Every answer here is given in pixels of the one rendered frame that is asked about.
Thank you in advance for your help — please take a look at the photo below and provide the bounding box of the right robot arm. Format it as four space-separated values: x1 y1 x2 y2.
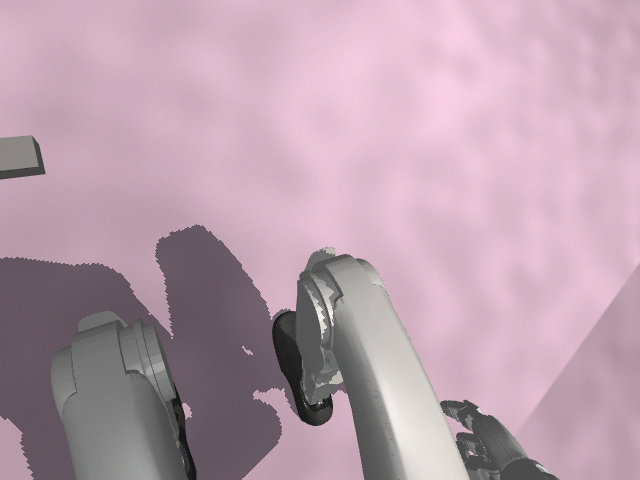
500 458 559 480

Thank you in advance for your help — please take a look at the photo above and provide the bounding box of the right robot hand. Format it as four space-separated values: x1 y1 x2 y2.
440 400 529 480

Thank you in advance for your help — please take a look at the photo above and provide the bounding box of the left robot foot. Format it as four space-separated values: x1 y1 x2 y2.
171 382 197 480

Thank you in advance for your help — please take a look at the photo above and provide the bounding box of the small box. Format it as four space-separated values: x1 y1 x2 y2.
0 135 46 180

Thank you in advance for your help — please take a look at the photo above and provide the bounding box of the right robot foot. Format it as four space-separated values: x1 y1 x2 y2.
272 311 333 426

